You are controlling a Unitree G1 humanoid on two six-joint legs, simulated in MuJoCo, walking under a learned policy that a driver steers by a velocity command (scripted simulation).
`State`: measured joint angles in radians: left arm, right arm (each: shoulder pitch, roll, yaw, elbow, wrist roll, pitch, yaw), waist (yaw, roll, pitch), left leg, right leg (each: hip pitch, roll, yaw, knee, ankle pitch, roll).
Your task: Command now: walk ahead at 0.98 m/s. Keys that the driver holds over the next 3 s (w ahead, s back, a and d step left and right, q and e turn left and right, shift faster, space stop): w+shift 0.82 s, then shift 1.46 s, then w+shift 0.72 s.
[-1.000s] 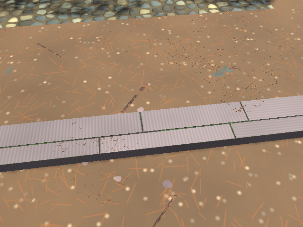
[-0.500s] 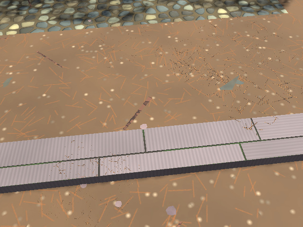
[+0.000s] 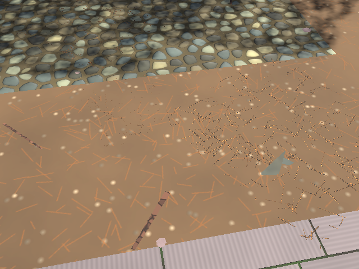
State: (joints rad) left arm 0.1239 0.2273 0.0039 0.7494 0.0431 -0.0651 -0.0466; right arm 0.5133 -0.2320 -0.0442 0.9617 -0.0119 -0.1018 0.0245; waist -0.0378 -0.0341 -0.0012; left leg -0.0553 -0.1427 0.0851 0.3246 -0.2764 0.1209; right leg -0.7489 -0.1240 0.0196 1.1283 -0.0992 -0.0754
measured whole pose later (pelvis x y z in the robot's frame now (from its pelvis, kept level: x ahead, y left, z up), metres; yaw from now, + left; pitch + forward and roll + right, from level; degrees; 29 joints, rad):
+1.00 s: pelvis +0.89 +0.09 +0.05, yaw +2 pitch +1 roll +1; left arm -0.04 0.22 -0.02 0.75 0.03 -0.10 -0.05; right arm 0.57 -0.18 -0.01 1.01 0.01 -0.12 0.00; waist -0.09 -0.04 0.06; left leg 0.21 -0.07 0.08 0.18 -0.39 0.05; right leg -0.67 0.00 -0.11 0.56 0.12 -0.09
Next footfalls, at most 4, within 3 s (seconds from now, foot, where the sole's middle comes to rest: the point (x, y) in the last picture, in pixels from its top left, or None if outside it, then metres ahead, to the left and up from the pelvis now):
0.16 right None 0.42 -0.12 -0.71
0.64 left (139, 213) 0.73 0.16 -0.71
1.04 right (166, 130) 1.17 0.05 -0.71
1.46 left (126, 136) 1.14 0.24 -0.71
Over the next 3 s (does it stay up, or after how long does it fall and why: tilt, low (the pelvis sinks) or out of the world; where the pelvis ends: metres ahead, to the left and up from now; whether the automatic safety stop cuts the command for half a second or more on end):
stays up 1.40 0.11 0.03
